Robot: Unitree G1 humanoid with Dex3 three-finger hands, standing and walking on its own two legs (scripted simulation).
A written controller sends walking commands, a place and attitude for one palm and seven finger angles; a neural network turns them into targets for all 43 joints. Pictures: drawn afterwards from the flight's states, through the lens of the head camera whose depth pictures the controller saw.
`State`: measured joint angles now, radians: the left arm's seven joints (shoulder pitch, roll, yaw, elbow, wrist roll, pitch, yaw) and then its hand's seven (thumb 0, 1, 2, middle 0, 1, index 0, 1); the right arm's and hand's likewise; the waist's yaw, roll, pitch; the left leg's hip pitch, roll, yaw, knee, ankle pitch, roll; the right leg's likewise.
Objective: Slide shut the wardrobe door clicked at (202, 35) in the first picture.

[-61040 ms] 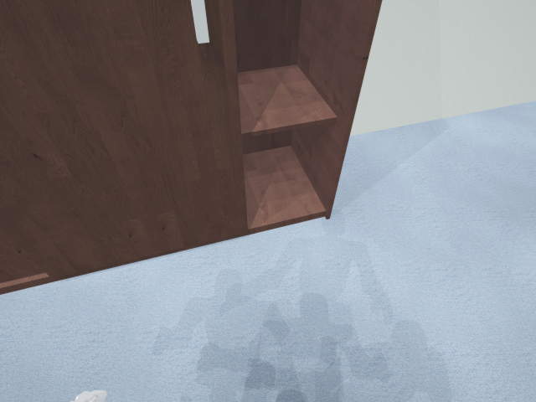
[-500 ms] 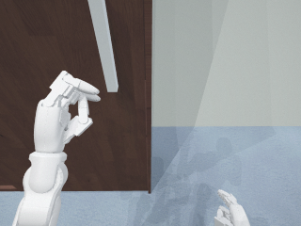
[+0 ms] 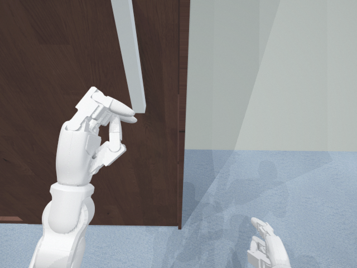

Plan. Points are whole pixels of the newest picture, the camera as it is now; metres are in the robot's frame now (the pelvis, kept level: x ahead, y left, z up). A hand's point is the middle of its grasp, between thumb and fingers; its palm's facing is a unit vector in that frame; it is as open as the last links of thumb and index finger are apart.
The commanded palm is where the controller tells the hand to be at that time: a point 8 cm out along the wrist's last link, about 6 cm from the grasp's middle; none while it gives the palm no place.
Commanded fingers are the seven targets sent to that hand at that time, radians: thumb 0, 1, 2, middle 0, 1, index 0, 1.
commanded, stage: loosen the grip on the handle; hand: left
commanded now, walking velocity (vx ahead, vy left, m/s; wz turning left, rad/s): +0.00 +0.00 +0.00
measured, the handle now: (133, 58) +0.44 +0.13 +0.26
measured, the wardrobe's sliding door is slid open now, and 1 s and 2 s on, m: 0.00 0.00 0.00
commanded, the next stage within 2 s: slip the hand off the handle in 0.60 s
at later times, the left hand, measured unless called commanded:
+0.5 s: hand (112, 144) +0.26 +0.13 +0.22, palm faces +0.09 -0.97 -0.24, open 13.2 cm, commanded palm +0.22 +0.17 +0.22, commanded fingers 0.00 -0.55 0.20 -0.25 -1.15 -0.25 -1.15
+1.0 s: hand (93, 140) +0.27 +0.16 +0.21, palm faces +0.07 -0.96 -0.27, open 14.7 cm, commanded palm +0.24 +0.21 +0.22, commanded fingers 0.00 -0.55 0.20 -0.25 -1.15 -0.25 -1.15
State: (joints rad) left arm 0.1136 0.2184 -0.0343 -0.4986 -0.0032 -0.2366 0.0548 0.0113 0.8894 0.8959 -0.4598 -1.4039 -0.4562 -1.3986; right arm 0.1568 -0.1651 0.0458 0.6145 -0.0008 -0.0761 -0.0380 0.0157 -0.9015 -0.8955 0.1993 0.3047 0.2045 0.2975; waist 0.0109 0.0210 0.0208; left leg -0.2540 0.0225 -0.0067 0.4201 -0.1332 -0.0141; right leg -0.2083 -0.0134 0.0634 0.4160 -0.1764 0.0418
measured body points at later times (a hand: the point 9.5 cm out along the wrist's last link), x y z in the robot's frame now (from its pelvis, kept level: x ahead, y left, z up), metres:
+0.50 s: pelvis +0.02 -0.03 -0.02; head +0.00 -0.05 +0.43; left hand +0.25 +0.18 +0.23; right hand +0.21 -0.24 -0.09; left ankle +0.06 +0.13 -0.74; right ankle +0.03 -0.15 -0.74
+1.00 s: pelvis +0.05 -0.03 -0.02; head +0.05 -0.04 +0.43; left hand +0.26 +0.22 +0.23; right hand +0.25 -0.24 -0.09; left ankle +0.06 +0.13 -0.74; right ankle +0.03 -0.15 -0.74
